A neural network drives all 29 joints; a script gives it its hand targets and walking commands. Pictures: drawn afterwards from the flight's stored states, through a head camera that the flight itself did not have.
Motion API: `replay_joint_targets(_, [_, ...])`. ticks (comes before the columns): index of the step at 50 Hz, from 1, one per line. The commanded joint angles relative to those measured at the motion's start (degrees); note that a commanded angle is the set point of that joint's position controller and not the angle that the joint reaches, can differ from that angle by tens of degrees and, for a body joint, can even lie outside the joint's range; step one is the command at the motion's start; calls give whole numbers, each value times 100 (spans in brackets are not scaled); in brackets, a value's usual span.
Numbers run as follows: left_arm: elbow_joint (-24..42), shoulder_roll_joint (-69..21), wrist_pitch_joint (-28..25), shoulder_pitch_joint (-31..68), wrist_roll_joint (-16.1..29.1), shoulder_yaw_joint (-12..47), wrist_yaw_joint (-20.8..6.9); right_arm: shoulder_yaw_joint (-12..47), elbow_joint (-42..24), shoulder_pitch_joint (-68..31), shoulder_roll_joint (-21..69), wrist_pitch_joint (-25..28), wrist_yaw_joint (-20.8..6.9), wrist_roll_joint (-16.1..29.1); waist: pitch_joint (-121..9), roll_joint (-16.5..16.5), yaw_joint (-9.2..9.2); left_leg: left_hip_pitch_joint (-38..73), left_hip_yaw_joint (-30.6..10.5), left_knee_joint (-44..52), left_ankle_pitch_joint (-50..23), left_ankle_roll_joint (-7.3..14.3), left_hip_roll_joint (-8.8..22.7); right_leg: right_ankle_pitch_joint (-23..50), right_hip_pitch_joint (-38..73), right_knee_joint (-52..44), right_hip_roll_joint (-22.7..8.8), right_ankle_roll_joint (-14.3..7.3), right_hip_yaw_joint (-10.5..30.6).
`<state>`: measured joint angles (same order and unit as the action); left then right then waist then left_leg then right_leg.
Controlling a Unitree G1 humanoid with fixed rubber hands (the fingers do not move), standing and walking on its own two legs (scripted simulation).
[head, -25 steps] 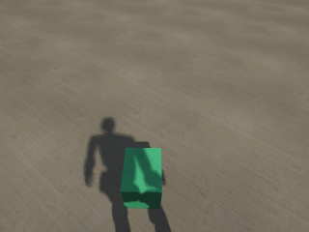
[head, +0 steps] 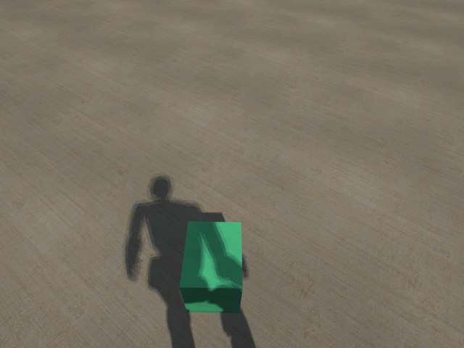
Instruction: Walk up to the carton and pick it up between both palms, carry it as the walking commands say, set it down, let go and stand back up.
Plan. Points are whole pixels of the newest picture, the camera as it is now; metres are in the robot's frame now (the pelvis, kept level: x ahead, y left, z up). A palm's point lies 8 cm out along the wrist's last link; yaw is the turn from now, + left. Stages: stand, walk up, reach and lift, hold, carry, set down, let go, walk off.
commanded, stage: walk up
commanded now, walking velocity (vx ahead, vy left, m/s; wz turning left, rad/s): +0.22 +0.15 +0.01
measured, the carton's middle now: (213, 267) +0.55 +0.07 -0.63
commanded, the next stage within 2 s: none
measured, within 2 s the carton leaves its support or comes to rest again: neither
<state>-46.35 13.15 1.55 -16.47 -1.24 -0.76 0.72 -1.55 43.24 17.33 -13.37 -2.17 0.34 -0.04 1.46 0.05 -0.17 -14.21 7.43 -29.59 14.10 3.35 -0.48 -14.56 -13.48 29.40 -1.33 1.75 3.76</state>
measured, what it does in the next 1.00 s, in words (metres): steps on the spot: right foot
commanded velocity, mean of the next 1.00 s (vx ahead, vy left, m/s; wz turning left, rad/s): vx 0.04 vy -0.01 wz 0.00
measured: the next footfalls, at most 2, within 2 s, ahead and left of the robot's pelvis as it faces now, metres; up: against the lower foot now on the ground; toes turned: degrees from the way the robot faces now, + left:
right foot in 0.88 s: +0.03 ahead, -0.11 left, +0.00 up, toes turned +5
left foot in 1.42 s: +0.03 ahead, +0.16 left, +0.00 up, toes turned +11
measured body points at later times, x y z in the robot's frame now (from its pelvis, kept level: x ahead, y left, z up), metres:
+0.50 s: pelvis +0.01 +0.07 +0.00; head +0.00 +0.11 +0.45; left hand +0.08 +0.31 -0.16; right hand +0.05 -0.19 -0.10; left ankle +0.02 +0.09 -0.73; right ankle +0.01 -0.13 -0.69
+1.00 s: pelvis -0.04 +0.02 +0.00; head -0.06 +0.02 +0.45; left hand +0.02 +0.27 -0.14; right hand +0.00 -0.23 -0.13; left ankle +0.02 +0.09 -0.73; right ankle -0.01 -0.12 -0.73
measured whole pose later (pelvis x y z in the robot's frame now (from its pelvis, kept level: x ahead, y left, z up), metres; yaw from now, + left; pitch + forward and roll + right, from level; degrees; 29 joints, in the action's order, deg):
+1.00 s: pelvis -0.04 +0.02 +0.00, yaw +3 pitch -4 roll +0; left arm -47.9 13.1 3.6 -17.2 -1.2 -1.0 0.7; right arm -1.5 43.6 23.5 -12.0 -1.6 0.5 0.0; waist 1.3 -0.7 2.1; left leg -14.7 6.1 -28.3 11.0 4.7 -2.0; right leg -14.6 -11.9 30.3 -0.6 1.6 2.1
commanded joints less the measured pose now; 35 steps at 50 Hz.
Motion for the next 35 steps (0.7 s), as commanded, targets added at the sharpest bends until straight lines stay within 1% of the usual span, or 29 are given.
replay_joint_targets(1, [-185, 1334, -66, -989, -121, -480, 140, -227, -47, 14, -496, 96, -148, -254, -534, -1121, -440, -1684, -496, -1425, 1245, -358, -20, -2790, 733, -1671, -2015, -1016, 1947])
replay_joint_targets(2, [-44, 1429, -43, -667, -136, -473, 102, -181, -79, -14, -587, 87, -190, -259, -244, -1512, -358, -1823, -613, -2356, 1370, -395, 73, -3099, 279, -2026, -2175, -1152, 2176])
replay_joint_targets(4, [107, 1274, -59, -109, -101, -390, 79, -204, -52, 155, -548, 148, -208, -236, -106, -1159, -123, -1513, -726, -2166, 1253, -370, 171, -2580, -86, -2053, -1853, -988, 1698])
replay_joint_targets(5, [191, 1139, -76, 362, -70, -321, 46, -94, -14, 259, -346, 233, -186, -234, -158, -1338, 84, -798, -704, -1217, 1179, -288, 172, -2060, -430, -1901, -1343, -752, 995])
replay_joint_targets(6, [150, 1086, -67, 455, -97, -314, 48, -83, 85, 419, -305, 251, -154, -234, -42, -1080, 168, -550, -578, -611, 1018, -284, 101, -1438, -492, -1661, -1187, -668, 720])
replay_joint_targets(7, [54, 1002, -101, 369, -106, -316, 23, -69, 124, 468, -153, 308, -112, -178, -239, -1281, 240, 20, -320, 323, 712, -274, -2, -969, -400, -1271, -833, -496, 209])
replay_joint_targets(8, [7, 898, -121, 352, -41, -296, -13, -142, 258, 753, -343, 375, -75, -203, -471, -1148, 375, 1002, -729, 644, 308, -336, 229, -1222, -856, -444, -412, -352, -177])
replay_joint_targets(9, [1, 595, -122, 229, -51, -250, -39, -299, 354, 1332, -814, 448, -40, -238, -693, 134, 588, 1773, -2384, 1365, 734, -131, 1370, -1406, -1794, 1122, 7, -123, -534])
replay_joint_targets(10, [145, 498, -62, 439, -64, -301, -48, -351, 365, 1682, -1123, 441, 35, -257, -467, 611, 639, 1873, -3470, 1860, -478, -84, 2450, -1684, -2401, 1824, -8, -59, -408])
replay_joint_targets(11, [95, 440, 17, 282, 83, -371, 28, -388, 130, 1161, -1146, 476, 123, -18, -31, 256, 300, 1240, -2735, 1123, -4645, -225, 2538, -1597, -2054, 1889, -182, 107, 62])
replay_joint_targets(12, [200, 411, 15, 175, 139, -296, 34, -355, 104, 840, -959, 473, 130, -29, -351, 872, 287, 1430, -2124, 760, -6279, 191, 2156, -1713, -1631, 1938, -161, 118, -69])
replay_joint_targets(13, [167, 408, 38, 164, 141, -274, 55, -322, 141, 928, -781, 492, 145, -20, -446, 706, 296, 1563, -1971, 583, -6906, 196, 1960, -1510, -1491, 2076, -112, 114, -154])
replay_joint_targets(14, [96, 377, 88, 89, 145, -277, 30, -241, 196, 1014, -609, 491, 171, -19, -548, 641, 250, 1645, -1804, 522, -6816, -13, 1832, -1352, -1294, 2068, -81, 135, -143])
replay_joint_targets(15, [65, 332, 134, -10, 114, -252, 21, -219, 243, 1162, -574, 472, 186, -41, -585, 773, 284, 1699, -1621, 492, -6858, -97, 1780, -1188, -1207, 2019, -66, 144, -257])
replay_joint_targets(16, [74, 311, 181, -8, 129, -299, 1, -236, 323, 1307, -572, 464, 208, 1, -513, 656, 296, 1716, -1691, 456, -7121, -302, 1782, -1020, -1204, 1940, -41, 128, -284])
replay_joint_targets(17, [97, 296, 204, 69, 108, -278, 2, -223, 311, 1226, -532, 427, 222, -58, -495, 796, 331, 1699, -1515, 514, -6715, -240, 1668, -907, -1114, 1801, -30, 131, -290])
replay_joint_targets(19, [126, 310, 275, 171, 108, -278, 23, -212, 285, 1299, -519, 378, 226, -82, -335, 640, 331, 1427, -1548, 648, -6118, -349, 1614, -896, -957, 1632, -30, 130, -341])
replay_joint_targets(22, [135, 370, 346, 158, 28, -312, 22, -205, 230, 1212, -585, 323, 227, -159, -254, 815, 336, 1096, -1649, 871, -4880, -517, 1513, -781, -734, 1473, -1, 121, -332])
replay_joint_targets(23, [111, 343, 362, 89, 13, -321, 24, -187, 234, 1216, -552, 316, 227, -166, -231, 669, 350, 990, -1801, 989, -4491, -540, 1547, -803, -705, 1471, -29, 118, -315])
replay_joint_targets(24, [75, 328, 380, 68, 9, -301, 45, -186, 199, 1137, -522, 295, 233, -182, -160, 526, 337, 898, -1794, 1059, -3927, -438, 1555, -824, -681, 1379, -59, 112, -271])
replay_joint_targets(26, [108, 328, 401, 91, -27, -311, 37, -171, 140, 1075, -553, 279, 229, -211, -55, 431, 353, 521, -1881, 1326, -2598, -441, 1546, -782, -613, 1375, -118, 88, -201])
replay_joint_targets(27, [91, 263, 420, 68, -35, -302, 27, -171, 164, 1051, -487, 262, 221, -246, 105, 490, 362, 318, -1913, 1509, -1816, -438, 1589, -747, -647, 1407, -144, 79, -188])
replay_joint_targets(28, [104, 237, 424, 36, -34, -257, 26, -176, 115, 956, -527, 245, 208, -265, 287, 498, 311, -23, -1971, 1655, -1255, -317, 1581, -727, -608, 1380, -184, 75, -203])
replay_joint_targets(29, [113, 262, 422, 131, -29, -263, 21, -173, 80, 874, -538, 233, 196, -274, 365, 317, 322, -219, -2072, 1845, -572, -363, 1590, -676, -592, 1331, -189, 65, -190])
replay_joint_targets(30, [108, 304, 397, 10, -40, -240, 18, -207, 14, 744, -676, 233, 191, -297, 383, 355, 293, -483, -2022, 2000, 195, -239, 1563, -719, -459, 1239, -168, 20, -255])
replay_joint_targets(31, [46, 297, 380, -115, -60, -243, 3, -196, -16, 623, -675, 222, 183, -316, 471, 486, 261, -770, -2093, 2166, 1046, -215, 1514, -703, -364, 1392, -159, -8, -281])
replay_joint_targets(32, [-3, 279, 360, -164, -63, -218, -3, -216, -84, 531, -744, 217, 175, -318, 432, 449, 283, -895, -2082, 2241, 1442, -106, 1512, -794, -216, 1275, -132, -36, -357])
replay_joint_targets(33, [-27, 276, 354, -104, -64, -245, -5, -194, -63, 534, -704, 215, 180, -317, 497, 290, 323, -1002, -2160, 2341, 1597, -106, 1541, -848, -170, 1263, -99, -57, -387])
replay_joint_targets(35, [-105, 258, 315, -327, -64, -225, -7, -217, -77, 456, -723, 209, 167, -302, 504, 499, 278, -1027, -2134, 2327, 1638, -52, 1531, -907, -110, 1198, -150, -57, -375])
